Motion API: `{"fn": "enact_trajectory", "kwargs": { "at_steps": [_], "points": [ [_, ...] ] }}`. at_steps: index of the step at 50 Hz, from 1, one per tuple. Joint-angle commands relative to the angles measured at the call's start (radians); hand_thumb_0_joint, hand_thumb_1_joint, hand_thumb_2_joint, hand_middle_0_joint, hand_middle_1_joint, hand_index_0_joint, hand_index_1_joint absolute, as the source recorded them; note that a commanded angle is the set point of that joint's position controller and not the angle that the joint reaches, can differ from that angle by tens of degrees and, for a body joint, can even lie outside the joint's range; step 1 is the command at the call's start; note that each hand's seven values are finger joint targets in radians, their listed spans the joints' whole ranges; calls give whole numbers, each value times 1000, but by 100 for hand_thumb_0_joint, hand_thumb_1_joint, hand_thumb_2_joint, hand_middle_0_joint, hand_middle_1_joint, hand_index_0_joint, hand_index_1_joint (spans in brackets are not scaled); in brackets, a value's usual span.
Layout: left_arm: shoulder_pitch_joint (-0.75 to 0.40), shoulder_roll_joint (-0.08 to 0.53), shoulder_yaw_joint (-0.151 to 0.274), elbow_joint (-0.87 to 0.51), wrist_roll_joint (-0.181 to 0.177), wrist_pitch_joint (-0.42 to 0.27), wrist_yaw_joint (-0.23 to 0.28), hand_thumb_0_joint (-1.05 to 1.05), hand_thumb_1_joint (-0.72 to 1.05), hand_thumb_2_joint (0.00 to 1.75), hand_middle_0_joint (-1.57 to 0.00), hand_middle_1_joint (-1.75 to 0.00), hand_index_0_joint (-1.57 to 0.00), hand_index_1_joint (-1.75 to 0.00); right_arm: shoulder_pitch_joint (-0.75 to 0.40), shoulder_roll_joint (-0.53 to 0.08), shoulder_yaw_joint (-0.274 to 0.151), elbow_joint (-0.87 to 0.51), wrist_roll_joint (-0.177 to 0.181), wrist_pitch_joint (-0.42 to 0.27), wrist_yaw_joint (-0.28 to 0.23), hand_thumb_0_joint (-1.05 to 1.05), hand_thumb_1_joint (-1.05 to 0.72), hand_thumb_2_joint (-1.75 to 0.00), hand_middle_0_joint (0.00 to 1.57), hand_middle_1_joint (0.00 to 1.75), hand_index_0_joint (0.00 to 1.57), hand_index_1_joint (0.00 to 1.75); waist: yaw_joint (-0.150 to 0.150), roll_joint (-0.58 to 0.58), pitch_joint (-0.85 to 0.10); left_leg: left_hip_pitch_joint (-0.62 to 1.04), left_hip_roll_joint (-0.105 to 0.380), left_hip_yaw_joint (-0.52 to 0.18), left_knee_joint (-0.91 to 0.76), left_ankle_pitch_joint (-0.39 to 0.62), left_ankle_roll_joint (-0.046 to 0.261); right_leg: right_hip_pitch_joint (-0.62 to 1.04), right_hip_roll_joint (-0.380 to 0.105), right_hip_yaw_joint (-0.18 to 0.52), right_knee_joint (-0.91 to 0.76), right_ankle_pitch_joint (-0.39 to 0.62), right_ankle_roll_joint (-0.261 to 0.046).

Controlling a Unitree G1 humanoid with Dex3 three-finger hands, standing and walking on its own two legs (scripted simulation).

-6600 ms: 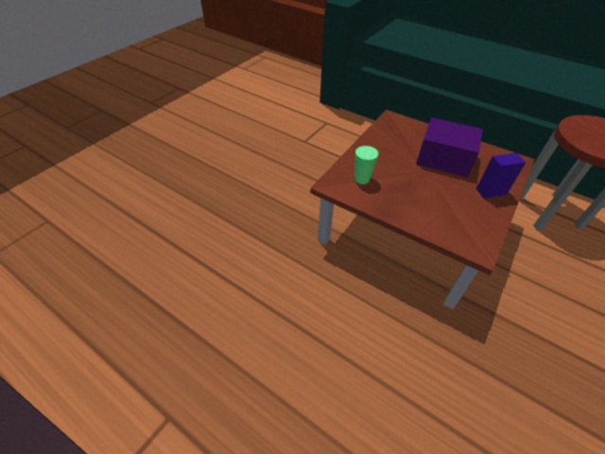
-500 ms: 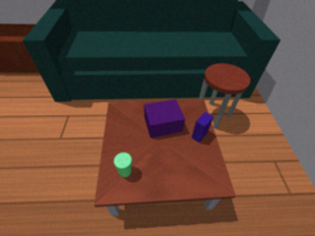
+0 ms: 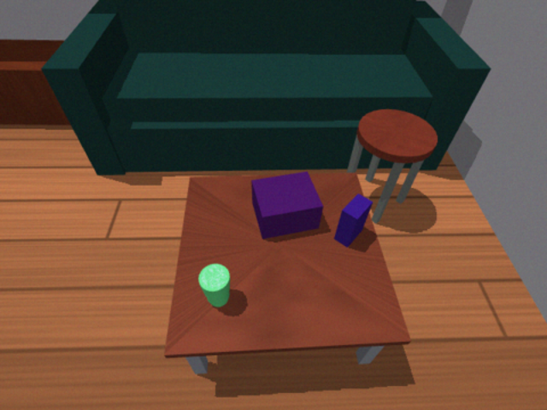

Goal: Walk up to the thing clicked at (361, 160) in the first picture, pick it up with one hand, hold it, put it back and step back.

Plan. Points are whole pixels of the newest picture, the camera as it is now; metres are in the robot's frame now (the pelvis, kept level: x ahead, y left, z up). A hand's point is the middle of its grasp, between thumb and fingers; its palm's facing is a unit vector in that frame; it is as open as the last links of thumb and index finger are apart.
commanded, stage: go down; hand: left
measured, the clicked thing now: (216, 287) +0.50 +0.16 -0.40
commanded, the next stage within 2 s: none
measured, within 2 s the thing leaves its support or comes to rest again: neither
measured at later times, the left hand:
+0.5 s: hand out of the picture +0.13 +0.26 -0.15, palm faces +0.05 -0.94 -0.33, open 16.3 cm
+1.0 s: hand out of the picture +0.15 +0.27 -0.15, palm faces +0.03 -0.95 -0.30, open 17.3 cm
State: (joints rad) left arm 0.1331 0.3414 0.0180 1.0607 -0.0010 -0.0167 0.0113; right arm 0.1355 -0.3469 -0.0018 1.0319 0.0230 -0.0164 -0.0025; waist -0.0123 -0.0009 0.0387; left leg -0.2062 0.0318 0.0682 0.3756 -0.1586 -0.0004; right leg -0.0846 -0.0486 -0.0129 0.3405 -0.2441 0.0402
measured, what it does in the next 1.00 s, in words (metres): lowers itself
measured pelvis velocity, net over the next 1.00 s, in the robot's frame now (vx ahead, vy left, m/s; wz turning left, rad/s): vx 0.01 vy -0.02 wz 0.03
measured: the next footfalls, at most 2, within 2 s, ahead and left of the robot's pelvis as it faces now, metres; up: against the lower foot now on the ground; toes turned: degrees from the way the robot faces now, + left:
none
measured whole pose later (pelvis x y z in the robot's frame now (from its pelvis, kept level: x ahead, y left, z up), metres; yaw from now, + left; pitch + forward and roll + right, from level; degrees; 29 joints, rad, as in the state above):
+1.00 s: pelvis +0.01 -0.02 -0.06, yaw +2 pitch +12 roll -1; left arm 0.27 0.40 0.23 0.41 0.04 0.35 -0.20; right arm 0.25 -0.25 0.00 0.60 0.02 -0.14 -0.12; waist -0.03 0.02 -0.13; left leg -0.72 0.07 0.00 0.91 -0.40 -0.02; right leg -0.57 -0.02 -0.05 0.88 -0.51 0.02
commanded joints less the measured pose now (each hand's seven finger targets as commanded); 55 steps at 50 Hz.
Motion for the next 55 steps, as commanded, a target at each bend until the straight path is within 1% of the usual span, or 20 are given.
{"fn": "enact_trajectory", "kwargs": {
  "at_steps": [1, 2, 3, 5, 6, 8, 10, 12, 18, 19, 20, 24, 25, 27, 32, 37, 38, 41, 52, 55],
  "points": [
    [-274, 176, 113, -57, -13, -41, 19, 0, 50, 50, 0, -4, 0, -3, 65, -120, -33, -216, 34, -39, -33, 0, -105, -94, 20, 30, 20, 30, -36, -27, -9, -37, -11, -5, 30, -28, 9, -234, 65, -36, 38, 40, -56],
    [-331, 231, 137, -99, 7, -41, 13, 0, 42, 42, 0, -6, 0, -5, 78, -122, -46, -234, 24, -40, -39, 0, -105, -94, 20, 30, 20, 30, -31, -7, -92, -33, -14, -7, 61, -2, 10, -241, 60, -29, 62, 54, -58],
    [-333, 322, 196, -162, 20, -47, 12, 0, 34, 34, -1, -5, -2, -4, 102, -123, -62, -246, 23, -44, -50, 0, -104, -93, 20, 30, 20, 30, -7, 38, -186, 7, -13, -12, 74, 47, 4, -215, 56, -23, 79, 102, -58],
    [-116, 223, 184, -32, 56, -7, -24, 0, 21, 20, -2, -6, -3, -4, 137, -109, -81, -277, 2, -49, -41, 0, -102, -92, 20, 30, 20, 30, 2, 20, -223, -19, -21, -18, 114, 93, 1, -212, 54, -23, 114, 139, -58],
    [-90, 255, 210, -57, 77, 9, -32, 0, 17, 20, -2, -6, -3, -5, 129, -108, -88, -303, -2, -51, -41, 0, -100, -92, 20, 30, 20, 30, 34, 28, -263, -18, -28, -17, 120, 125, 1, -182, 51, -24, 120, 160, -60],
    [-84, 262, 225, -162, 83, 46, -40, 0, 9, 14, -3, -5, -4, -3, 102, -97, -90, -355, 5, -58, -45, 0, -99, -91, 20, 30, 20, 30, 53, 75, -294, 3, -32, -21, 98, 139, -8, -154, 57, -27, 110, 156, -63],
    [-100, 256, 228, -235, 77, 99, -44, 0, -5, 13, -4, -6, -5, -4, 69, -82, -79, -394, 8, -60, -47, 0, -97, -91, 20, 30, 20, 30, 47, 83, -262, -24, -31, -26, 97, 114, -7, -168, 56, -32, 102, 129, -62],
    [-123, 210, 196, -241, 68, 150, -53, 0, -15, 12, -4, -6, -4, -5, 48, -74, -68, -426, 12, -66, -47, 0, -96, -91, 20, 30, 20, 30, 16, 35, -176, -73, -28, -26, 99, 25, 0, -229, 58, -34, 90, 47, -57],
    [-117, 217, 210, -353, 53, 210, -88, 0, -43, 11, -5, -8, -5, -8, 75, -69, -67, -464, 14, -102, -55, 0, -89, -89, 20, 30, 20, 30, -11, -1, -163, -107, -19, -33, 145, -21, 7, -307, 62, -39, 139, 3, -53],
    [-78, 242, 239, -327, 56, 218, -91, 0, -47, 11, -6, -9, -5, -9, 83, -64, -59, -465, 13, -104, -58, 0, -88, -89, 20, 30, 20, 30, -8, 0, -176, -118, -22, -31, 166, -3, 10, -307, 59, -35, 156, 25, -51],
    [-132, 236, 222, -379, 57, 210, -100, 0, -49, 10, -6, -9, -5, -9, 84, -72, -67, -469, 10, -109, -61, 0, -88, -89, 20, 30, 20, 30, -22, 2, -190, -117, -21, -33, 182, -3, 11, -326, 59, -31, 173, 31, -49],
    [-158, 258, 241, -476, 60, 178, -125, 0, -48, 10, -6, -9, -5, -9, 95, -64, -71, -464, 2, -145, -74, 0, -89, -90, 20, 30, 20, 30, -29, 42, -233, -135, -19, -35, 251, 1, 10, -379, 55, -21, 239, 42, -45],
    [-122, 292, 269, -489, 64, 172, -124, 0, -46, 10, -6, -9, -5, -9, 95, -65, -73, -469, 0, -152, -80, 0, -90, -90, 20, 30, 20, 30, -21, 50, -258, -139, -21, -34, 267, 24, 11, -376, 51, -18, 251, 68, -43],
    [-50, 286, 272, -535, 65, 170, -133, 0, -46, 10, -6, -9, -5, -9, 100, -61, -74, -474, -2, -158, -83, 0, -91, -90, 20, 30, 20, 30, -10, 71, -304, -136, -19, -39, 291, 61, 9, -370, 53, -19, 283, 96, -44],
    [25, 312, 312, -591, 66, 219, -142, 0, -49, 7, -7, -8, -6, -8, 94, -56, -62, -481, -7, -157, -102, 0, -89, -89, 20, 30, 20, 30, -9, 83, -348, -142, -17, -46, 358, 175, 19, -372, 52, -18, 320, 207, -30],
    [53, 263, 274, -643, 50, 281, -175, 0, -51, 7, -7, -7, -6, -8, 80, -57, -65, -511, -9, -158, -120, 0, -88, -89, 20, 30, 20, 30, -24, 53, -313, -188, -16, -52, 400, 166, 26, -437, 53, -24, 347, 215, -20],
    [59, 287, 293, -656, 46, 291, -181, 0, -53, 7, -7, -8, -6, -8, 84, -58, -63, -513, -8, -158, -121, 0, -88, -89, 20, 30, 20, 30, -16, 50, -313, -202, -15, -55, 409, 173, 28, -437, 53, -29, 356, 218, -19],
    [65, 287, 296, -691, 40, 314, -198, 0, -56, 6, -7, -7, -6, -8, 78, -58, -65, -535, -8, -164, -126, 0, -89, -89, 20, 30, 20, 30, -15, 61, -287, -241, -8, -66, 415, 118, 25, -477, 59, -34, 376, 129, -26],
    [159, 297, 323, -883, 34, 373, -191, 0, -55, 7, -7, -6, -5, -7, 93, -39, -62, -589, -7, -178, -151, 0, -92, -90, 20, 30, 20, 30, -10, 75, -354, -287, -12, -61, 495, 81, 26, -530, 58, -27, 437, 106, -23],
    [170, 291, 323, -911, 29, 391, -181, 0, -56, 7, -7, -6, -5, -8, 89, -43, -64, -594, -5, -185, -159, 0, -92, -90, 20, 30, 20, 30, -18, 65, -336, -313, -9, -73, 493, 21, 25, -551, 62, -33, 445, 35, -28]
  ]
}}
